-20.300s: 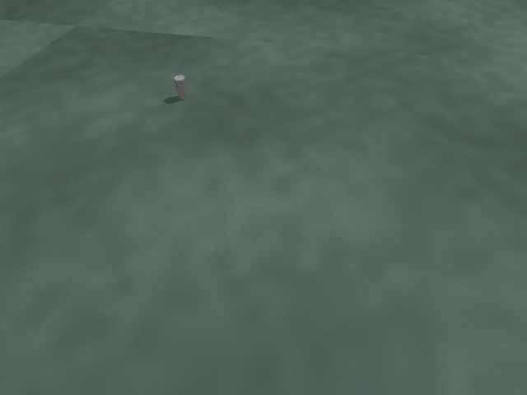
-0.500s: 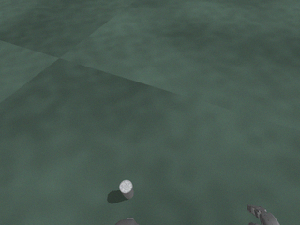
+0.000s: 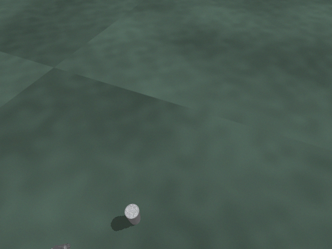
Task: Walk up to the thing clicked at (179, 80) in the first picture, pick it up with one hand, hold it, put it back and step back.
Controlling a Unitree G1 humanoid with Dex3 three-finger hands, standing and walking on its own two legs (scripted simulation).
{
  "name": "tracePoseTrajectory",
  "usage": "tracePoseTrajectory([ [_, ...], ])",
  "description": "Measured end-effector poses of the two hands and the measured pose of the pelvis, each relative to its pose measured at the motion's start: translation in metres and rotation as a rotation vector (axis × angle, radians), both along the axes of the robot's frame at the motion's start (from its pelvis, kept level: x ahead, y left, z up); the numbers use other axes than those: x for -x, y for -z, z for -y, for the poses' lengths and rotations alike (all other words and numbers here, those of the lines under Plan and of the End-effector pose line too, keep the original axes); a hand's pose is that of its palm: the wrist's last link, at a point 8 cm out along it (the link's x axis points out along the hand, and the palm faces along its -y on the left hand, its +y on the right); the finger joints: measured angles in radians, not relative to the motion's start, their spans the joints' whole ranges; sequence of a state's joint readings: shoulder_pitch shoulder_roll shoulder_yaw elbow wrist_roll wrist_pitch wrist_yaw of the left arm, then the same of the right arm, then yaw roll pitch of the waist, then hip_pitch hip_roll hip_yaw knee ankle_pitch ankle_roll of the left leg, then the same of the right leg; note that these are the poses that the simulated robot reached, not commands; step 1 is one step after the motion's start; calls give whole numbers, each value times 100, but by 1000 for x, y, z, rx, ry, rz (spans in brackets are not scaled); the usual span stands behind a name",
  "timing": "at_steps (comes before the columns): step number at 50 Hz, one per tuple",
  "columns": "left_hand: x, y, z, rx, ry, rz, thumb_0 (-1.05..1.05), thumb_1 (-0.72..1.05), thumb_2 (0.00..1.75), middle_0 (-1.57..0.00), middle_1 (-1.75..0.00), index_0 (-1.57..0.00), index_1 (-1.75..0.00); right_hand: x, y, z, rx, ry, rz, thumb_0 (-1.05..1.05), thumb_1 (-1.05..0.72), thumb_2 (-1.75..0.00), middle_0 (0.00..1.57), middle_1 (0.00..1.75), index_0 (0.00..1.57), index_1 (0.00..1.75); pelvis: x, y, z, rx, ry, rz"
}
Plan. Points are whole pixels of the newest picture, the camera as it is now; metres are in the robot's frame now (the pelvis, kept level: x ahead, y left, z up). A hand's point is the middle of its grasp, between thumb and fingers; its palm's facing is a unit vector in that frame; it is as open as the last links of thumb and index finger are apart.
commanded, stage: walk up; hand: left
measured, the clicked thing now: (133, 215) +0.41 +0.19 -0.70
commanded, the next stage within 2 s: none
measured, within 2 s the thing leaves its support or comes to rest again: neither
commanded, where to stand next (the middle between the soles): +0.04 -0.02 m, yaw -3 degrees
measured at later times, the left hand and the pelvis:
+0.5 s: hand out of the picture +0.08 +0.27 -0.15, palm faces +0.00 -0.93 -0.36, open 7.4 cm; pelvis +0.01 +0.00 +0.01, yaw +1 degrees
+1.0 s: hand out of the picture -0.04 +0.26 -0.14, palm faces +0.04 -0.88 -0.48, open 7.4 cm; pelvis -0.05 -0.02 -0.01, yaw +2 degrees
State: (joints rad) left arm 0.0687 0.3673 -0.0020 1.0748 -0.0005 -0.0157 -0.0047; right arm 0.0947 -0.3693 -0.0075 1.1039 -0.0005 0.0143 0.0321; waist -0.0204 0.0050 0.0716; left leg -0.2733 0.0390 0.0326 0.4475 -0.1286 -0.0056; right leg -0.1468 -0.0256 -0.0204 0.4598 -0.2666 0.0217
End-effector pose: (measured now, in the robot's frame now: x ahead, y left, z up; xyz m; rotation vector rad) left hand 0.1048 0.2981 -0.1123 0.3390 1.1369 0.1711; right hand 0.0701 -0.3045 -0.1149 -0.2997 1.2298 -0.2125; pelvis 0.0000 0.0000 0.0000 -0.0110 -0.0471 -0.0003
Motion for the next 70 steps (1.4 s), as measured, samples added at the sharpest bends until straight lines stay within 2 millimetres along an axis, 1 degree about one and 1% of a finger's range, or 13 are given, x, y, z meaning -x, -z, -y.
tracePoseTrajectory([
  [13,27,0,-7,-9,-58,-73,0,90,90,-20,-30,-20,-30,-17,0,-6,-13,-17,7,1,-91,-89,20,30,20,30,-6,-4,-1,2,-8,-2],
  [27,33,0,-12,-10,-80,-92,0,90,90,-20,-30,-20,-30,-32,-1,-16,-23,-32,14,1,-91,-89,20,30,20,30,-11,-5,-5,2,-16,-8],
  [30,32,1,-15,-17,-91,-85,0,90,90,-20,-30,-20,-30,-35,0,-13,-19,-27,14,1,-91,-89,20,30,20,30,-6,-3,-6,0,-16,-12],
  [35,37,4,-23,-60,-90,-76,0,90,90,-20,-30,-20,-30,-32,7,-2,-4,-28,25,1,-91,-89,20,30,20,30,15,6,-2,-12,-18,-13],
  [38,51,2,-22,-93,-98,-78,0,90,90,-20,-30,-20,-30,-29,14,7,-3,-43,37,1,-91,-89,20,30,20,30,28,12,6,-14,-24,-20],
  [42,89,3,-16,-142,-109,-97,0,91,90,-20,-30,-20,-30,-31,31,20,-8,-57,76,1,-91,-89,20,30,20,30,44,26,17,-25,-11,-25],
  [45,121,-3,-8,-148,-121,-146,0,90,90,-20,-30,-20,-30,-26,34,18,-22,-70,84,1,-91,-89,20,30,20,30,50,23,19,-28,-19,-13],
  [48,142,-12,-4,-147,-144,-170,0,90,90,-20,-30,-20,-30,-13,32,12,-53,-78,63,1,-91,-89,20,30,20,30,52,14,19,-43,-25,-20],
  [54,152,-21,-8,-112,-188,-81,0,90,90,-21,-30,-21,-30,14,28,3,-60,-143,-41,1,-91,-89,20,30,20,30,47,7,13,-35,-93,-24],
  [57,159,-17,-18,-85,-211,-54,0,90,90,-21,-30,-21,-30,9,19,-4,-37,-184,-48,1,-91,-89,20,30,20,30,41,7,6,-33,-115,-18],
  [60,167,-3,-32,-61,-215,-90,0,90,90,-21,-30,-21,-30,-6,9,-12,-1,-193,22,1,-91,-89,20,30,20,30,37,12,-4,-50,-106,-1],
  [64,158,9,-36,-31,-202,-156,0,90,90,-20,-30,-20,-30,-15,-9,-15,32,-161,132,1,-91,-89,20,30,20,30,25,10,-11,-47,-94,5],
  [70,104,5,-30,-3,-137,-73,1,91,90,-20,-30,-20,-30,-15,-24,-1,79,-136,127,1,-90,-89,21,30,20,30,6,4,-9,-31,-85,16],
])
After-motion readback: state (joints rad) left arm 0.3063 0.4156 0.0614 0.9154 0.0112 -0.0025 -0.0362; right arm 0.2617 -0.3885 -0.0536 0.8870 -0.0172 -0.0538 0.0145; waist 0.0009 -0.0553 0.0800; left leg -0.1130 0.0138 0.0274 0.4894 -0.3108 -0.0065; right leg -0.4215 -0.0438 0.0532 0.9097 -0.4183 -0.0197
